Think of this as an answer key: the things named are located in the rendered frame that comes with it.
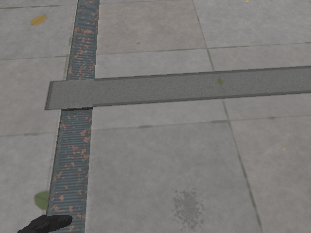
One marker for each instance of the robot left hand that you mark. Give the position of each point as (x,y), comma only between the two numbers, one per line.
(46,224)

